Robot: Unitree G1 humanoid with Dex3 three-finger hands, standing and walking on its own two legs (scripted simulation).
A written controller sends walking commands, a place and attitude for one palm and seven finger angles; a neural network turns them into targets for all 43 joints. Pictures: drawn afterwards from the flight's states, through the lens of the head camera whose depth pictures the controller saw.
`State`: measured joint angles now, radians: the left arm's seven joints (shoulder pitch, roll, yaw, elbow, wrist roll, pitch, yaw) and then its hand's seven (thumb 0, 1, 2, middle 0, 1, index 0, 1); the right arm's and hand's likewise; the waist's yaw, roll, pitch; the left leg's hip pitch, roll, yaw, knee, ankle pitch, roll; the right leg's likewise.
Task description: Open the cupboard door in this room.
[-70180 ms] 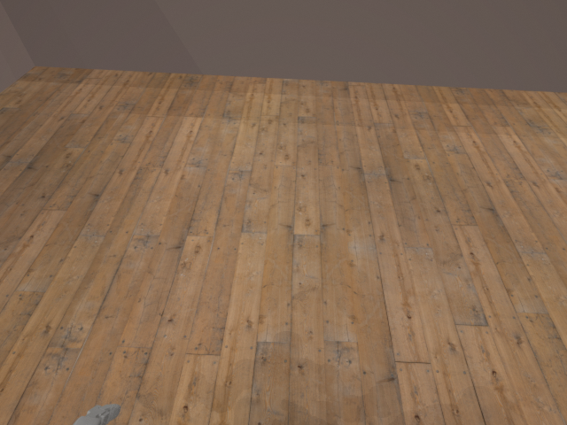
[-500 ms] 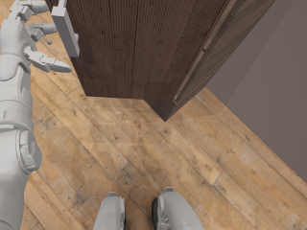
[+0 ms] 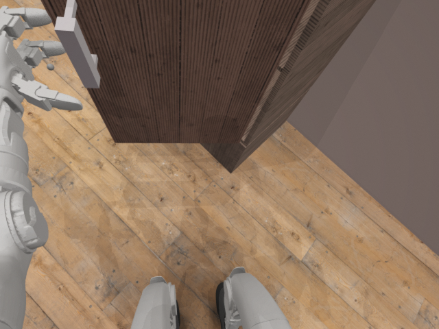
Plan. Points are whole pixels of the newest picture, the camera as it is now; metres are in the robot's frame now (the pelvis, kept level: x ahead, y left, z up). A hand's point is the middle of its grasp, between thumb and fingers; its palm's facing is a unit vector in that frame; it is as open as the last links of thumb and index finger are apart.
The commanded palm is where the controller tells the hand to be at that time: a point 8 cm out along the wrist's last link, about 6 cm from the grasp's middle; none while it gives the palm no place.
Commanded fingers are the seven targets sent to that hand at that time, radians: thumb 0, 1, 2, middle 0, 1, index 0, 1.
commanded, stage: move the hooked fingers beside the handle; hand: left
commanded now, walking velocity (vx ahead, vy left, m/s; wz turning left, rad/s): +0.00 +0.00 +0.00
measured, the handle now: (82, 46) +0.57 +0.18 +0.06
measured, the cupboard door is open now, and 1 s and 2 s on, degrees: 48 48 48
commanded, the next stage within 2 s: slide the fingers in behind the handle in 1.38 s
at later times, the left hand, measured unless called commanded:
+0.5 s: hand (41, 66) +0.53 +0.24 +0.06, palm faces -0.03 -1.00 -0.02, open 14.0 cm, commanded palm +0.53 +0.28 +0.06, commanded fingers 0.00 -0.50 0.30 -0.30 -1.20 -0.30 -1.20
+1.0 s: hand (35, 62) +0.53 +0.24 +0.07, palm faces -0.05 -1.00 +0.00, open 13.9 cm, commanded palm +0.52 +0.27 +0.06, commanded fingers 0.00 -0.50 0.30 -0.30 -1.20 -0.30 -1.20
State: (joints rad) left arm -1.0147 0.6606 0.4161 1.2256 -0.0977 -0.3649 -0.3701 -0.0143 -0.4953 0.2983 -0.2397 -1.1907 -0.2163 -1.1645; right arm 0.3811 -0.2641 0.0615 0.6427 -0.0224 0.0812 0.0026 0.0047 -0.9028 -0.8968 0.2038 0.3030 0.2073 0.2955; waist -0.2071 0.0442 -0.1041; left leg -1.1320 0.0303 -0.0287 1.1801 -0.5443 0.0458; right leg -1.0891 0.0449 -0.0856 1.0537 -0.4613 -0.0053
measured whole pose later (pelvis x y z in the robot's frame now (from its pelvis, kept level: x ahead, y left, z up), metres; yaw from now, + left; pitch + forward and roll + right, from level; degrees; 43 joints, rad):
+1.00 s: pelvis -0.01 +0.00 -0.01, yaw -1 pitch +29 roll -7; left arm -1.04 0.76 0.50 1.21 -0.07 -0.31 -0.45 -0.01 -0.50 0.30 -0.30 -1.20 -0.30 -1.20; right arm 0.39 -0.27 0.09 0.62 -0.01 0.07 -0.01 0.01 -0.90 -0.90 0.20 0.30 0.21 0.30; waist -0.24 0.05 -0.10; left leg -1.19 0.04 -0.03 1.22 -0.54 0.05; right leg -1.14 0.06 -0.08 1.07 -0.44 0.00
